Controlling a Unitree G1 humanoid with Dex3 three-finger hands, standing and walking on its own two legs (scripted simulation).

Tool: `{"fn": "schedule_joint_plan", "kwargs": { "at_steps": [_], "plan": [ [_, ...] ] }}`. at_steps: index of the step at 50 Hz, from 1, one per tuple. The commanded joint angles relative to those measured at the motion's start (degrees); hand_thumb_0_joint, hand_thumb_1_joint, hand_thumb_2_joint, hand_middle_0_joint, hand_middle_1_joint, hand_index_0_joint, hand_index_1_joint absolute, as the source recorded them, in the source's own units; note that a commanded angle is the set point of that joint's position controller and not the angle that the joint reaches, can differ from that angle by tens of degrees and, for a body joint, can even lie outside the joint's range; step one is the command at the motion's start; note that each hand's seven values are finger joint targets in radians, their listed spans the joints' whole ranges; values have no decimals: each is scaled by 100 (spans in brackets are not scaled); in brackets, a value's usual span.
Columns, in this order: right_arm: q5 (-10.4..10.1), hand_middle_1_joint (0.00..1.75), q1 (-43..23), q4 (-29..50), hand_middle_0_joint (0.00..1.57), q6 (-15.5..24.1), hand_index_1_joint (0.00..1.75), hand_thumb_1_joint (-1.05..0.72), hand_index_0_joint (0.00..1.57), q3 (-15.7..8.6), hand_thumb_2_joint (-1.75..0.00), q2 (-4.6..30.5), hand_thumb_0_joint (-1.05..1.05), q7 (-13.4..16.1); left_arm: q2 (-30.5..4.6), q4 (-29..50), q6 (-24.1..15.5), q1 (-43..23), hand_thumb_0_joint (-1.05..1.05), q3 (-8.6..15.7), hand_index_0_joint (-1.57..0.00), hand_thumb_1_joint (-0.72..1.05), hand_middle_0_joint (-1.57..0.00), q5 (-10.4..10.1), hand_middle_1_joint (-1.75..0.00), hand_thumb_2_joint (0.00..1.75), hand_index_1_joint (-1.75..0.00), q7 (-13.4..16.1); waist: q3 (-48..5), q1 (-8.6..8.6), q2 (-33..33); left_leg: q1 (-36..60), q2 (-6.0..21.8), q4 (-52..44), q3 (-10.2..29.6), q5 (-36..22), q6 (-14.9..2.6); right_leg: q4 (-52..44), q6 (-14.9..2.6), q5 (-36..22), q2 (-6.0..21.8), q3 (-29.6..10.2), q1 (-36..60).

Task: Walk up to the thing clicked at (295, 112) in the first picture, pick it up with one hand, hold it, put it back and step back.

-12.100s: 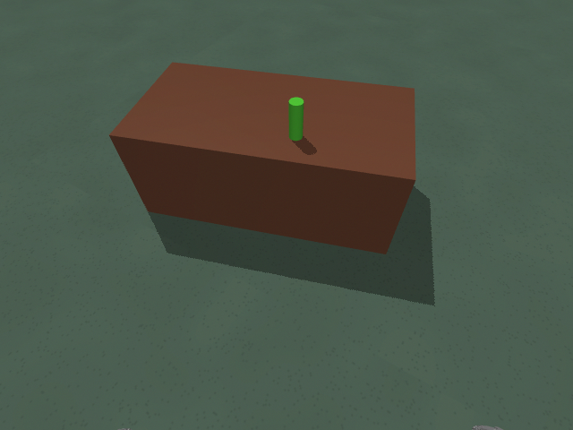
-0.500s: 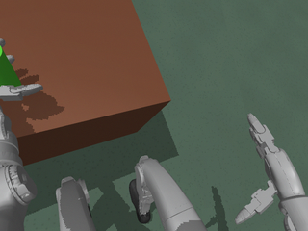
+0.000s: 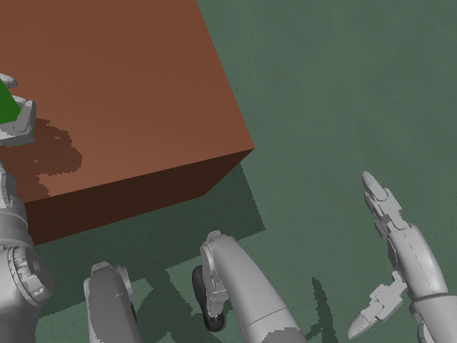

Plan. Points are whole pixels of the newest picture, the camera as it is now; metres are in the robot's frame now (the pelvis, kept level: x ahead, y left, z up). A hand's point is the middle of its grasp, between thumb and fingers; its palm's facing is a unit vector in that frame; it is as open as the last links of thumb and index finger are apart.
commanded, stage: settle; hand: left
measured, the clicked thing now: out of the picture +0.52 +0.23 -0.05
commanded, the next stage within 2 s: lift in 0.96 s
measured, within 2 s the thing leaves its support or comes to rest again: leaves its support in 0.12 s
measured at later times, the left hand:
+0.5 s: hand out of the picture +0.53 +0.22 +0.00, palm faces +0.24 -0.97 +0.00, open 6.8 cm
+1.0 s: hand out of the picture +0.53 +0.22 +0.03, palm faces +0.23 -0.97 +0.00, open 6.8 cm
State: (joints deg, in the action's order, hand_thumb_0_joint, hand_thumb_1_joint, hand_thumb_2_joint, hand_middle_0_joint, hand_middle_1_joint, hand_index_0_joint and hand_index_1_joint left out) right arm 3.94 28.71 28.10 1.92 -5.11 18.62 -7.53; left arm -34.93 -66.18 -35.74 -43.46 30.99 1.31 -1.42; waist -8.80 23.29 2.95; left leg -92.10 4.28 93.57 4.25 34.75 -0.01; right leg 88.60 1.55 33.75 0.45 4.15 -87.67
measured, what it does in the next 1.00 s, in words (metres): stands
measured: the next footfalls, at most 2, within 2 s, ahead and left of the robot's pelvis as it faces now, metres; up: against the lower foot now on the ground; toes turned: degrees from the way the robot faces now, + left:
none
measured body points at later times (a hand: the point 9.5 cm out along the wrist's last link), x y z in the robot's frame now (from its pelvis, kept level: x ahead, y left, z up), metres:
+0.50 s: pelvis +0.01 +0.00 +0.03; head +0.19 +0.08 +0.43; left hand +0.51 +0.27 +0.00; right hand +0.18 -0.25 +0.11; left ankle +0.05 +0.12 -0.54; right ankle +0.06 -0.14 -0.54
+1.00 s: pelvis +0.01 +0.00 +0.04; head +0.18 +0.07 +0.45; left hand +0.51 +0.27 +0.03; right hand +0.18 -0.25 +0.11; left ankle +0.05 +0.12 -0.54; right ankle +0.06 -0.14 -0.54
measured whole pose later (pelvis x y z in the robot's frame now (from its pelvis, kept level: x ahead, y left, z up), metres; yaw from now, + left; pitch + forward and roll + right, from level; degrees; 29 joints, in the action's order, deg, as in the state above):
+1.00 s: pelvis +0.01 +0.00 +0.04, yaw +1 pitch +29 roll -5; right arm 4.5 24.8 16.5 -0.6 -2.5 16.5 -5.1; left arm -32.0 -67.8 -32.8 -45.4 27.8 0.8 0.1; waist -8.9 19.6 1.7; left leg -81.0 4.3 84.0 3.0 32.7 0.1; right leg 79.4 1.6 31.6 0.3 3.3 -77.1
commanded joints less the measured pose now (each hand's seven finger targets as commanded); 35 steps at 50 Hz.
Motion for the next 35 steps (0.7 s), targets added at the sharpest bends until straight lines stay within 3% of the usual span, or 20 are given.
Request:
{"fn": "schedule_joint_plan", "kwargs": {
  "at_steps": [1, 3, 5, 6, 8, 9, 12, 16, 19, 21, 25, 27, 29, 31, 33, 35],
  "plan": [
    [-58, 5, 336, 850, 5, 248, 5, 54, 5, -956, -5, 964, 0, 215, -1251, 1409, -357, -2053, 0, 68, -146, 54, -145, 16, -150, 135, -150, 101, -3391, -208, -2502, 3415, -219, -1239, 44, -1731, 25, -942, -327, -1502, -274, -63, 1388],
    [-58, 5, 336, 702, 5, 218, 5, 54, 5, -896, -5, 927, 0, 231, -1098, 1284, -302, -2022, 0, -54, -149, 44, -147, 4, -152, 134, -152, 100, -3196, -242, -2515, 3450, -205, -1371, 105, -1695, 64, -941, -332, -1467, -277, -13, 1344],
    [-53, 5, 279, 763, 5, 207, 5, 54, 5, -848, -5, 918, 0, 232, -1100, 1460, -303, -2120, 0, -26, -148, 43, -146, -15, -151, 134, -152, 129, -3376, -290, -2539, 3696, -182, -1424, 141, -1724, 75, -962, -335, -1451, -272, -4, 1322],
    [-45, 5, 269, 726, 5, 191, 5, 54, 5, -929, -5, 968, 0, 254, -1291, 1729, -330, -2309, 0, 42, -148, 43, -146, 4, -152, 135, -152, 150, -3444, -286, -2688, 3827, -168, -1440, 146, -1840, 102, -938, -348, -1494, -277, -10, 1304],
    [-37, 5, 296, 686, 5, 180, 5, 54, 5, -866, -5, 904, 0, 266, -1146, 1699, -289, -2368, 0, -110, -147, 44, -145, 9, -152, 136, -152, 126, -3423, -227, -2661, 3834, -184, -1450, 119, -1853, 79, -1016, -334, -1565, -271, -24, 1446],
    [-35, 5, 294, 554, 5, 162, 5, 54, 5, -844, -5, 903, 0, 270, -1100, 1546, -252, -2284, 0, -88, -147, 42, -146, 2, -153, 137, -153, 139, -3307, -293, -2619, 3868, -177, -1493, 139, -1904, 99, -1017, -342, -1566, -269, -18, 1410],
    [-25, 5, 177, 428, 5, 121, 5, 54, 5, -845, -5, 902, 0, 290, -937, 1347, -173, -2169, 0, -187, -146, 43, -145, -22, -151, 135, -151, 124, -3250, -281, -2476, 3794, -188, -1513, 69, -1912, 52, -1162, -324, -1598, -273, -31, 1513],
    [-25, 5, 209, 296, 5, 65, 5, 55, 5, -718, -5, 832, 0, 293, -989, 1256, -136, -2178, 0, -124, -147, 45, -145, -44, -153, 138, -153, 142, -3238, -355, -2342, 3782, -203, -1562, 47, -2137, 42, -1225, -333, -1752, -275, -30, 1702],
    [-33, 5, 87, 267, 5, 70, 5, 55, 5, -767, -5, 871, 0, 322, -715, 864, -82, -2040, 0, -289, -146, 48, -144, -53, -153, 139, -153, 139, -3047, -262, -2057, 3596, -206, -1596, 26, -1940, -9, -1366, -297, -1730, -281, -51, 1802],
    [-36, 5, 28, 315, 5, 77, 5, 55, 5, -646, -5, 847, 0, 331, -1008, 1091, -137, -2227, 0, -149, -146, 47, -144, -51, -153, 139, -153, 192, -3170, -362, -2040, 3577, -217, -1670, 31, -1848, -7, -1396, -290, -1700, -270, -66, 1982],
    [-37, 5, 88, 177, 5, 56, 5, 55, 5, -705, -5, 845, 0, 339, -754, 881, -167, -2202, 0, -259, -145, 42, -143, -72, -153, 139, -154, 148, -3096, -296, -2019, 3744, -192, -1743, 48, -2028, 16, -1415, -316, -1755, -293, -34, 1896],
    [-44, 5, 134, 148, 5, 70, 5, 55, 5, -667, -5, 828, 0, 342, -1090, 1151, -219, -2306, 0, -113, -145, 43, -143, -56, -152, 138, -153, 165, -3275, -346, -2063, 3792, -213, -1689, -8, -2144, -17, -1448, -303, -1894, -276, -85, 2068],
    [-34, 5, 23, 191, 5, 79, 5, 55, 5, -558, -5, 759, 0, 325, -866, 977, -204, -2326, 0, -238, -144, 43, -142, -89, -152, 138, -152, 127, -3227, -353, -2064, 3869, -206, -1746, 9, -2206, 8, -1465, -307, -1914, -278, -71, 2066],
    [-27, 5, 92, 66, 5, 64, 5, 55, 5, -680, -5, 826, 0, 344, -1073, 1207, -228, -2458, 0, -171, -144, 42, -142, -47, -152, 138, -152, 147, -3313, -353, -2174, 3937, -215, -1742, -23, -2179, -10, -1515, -297, -1918, -268, -106, 2100],
    [-13, 5, 46, 119, 5, 71, 5, 55, 5, -525, -5, 750, 0, 327, -984, 1042, -209, -2404, 0, -212, -143, 42, -141, -42, -151, 138, -152, 170, -3155, -396, -2047, 3813, -230, -1825, -21, -1933, -4, -1576, -294, -1754, -268, -107, 2187],
    [-19, 5, -67, 104, 5, 70, 5, 55, 5, -612, -5, 796, 0, 343, -973, 1014, -196, -2358, 0, -208, -143, 43, -141, -53, -151, 137, -151, 175, -3267, -373, -2058, 3815, -233, -1821, -51, -1869, -32, -1669, -268, -1736, -250, -171, 2272]
  ]
}}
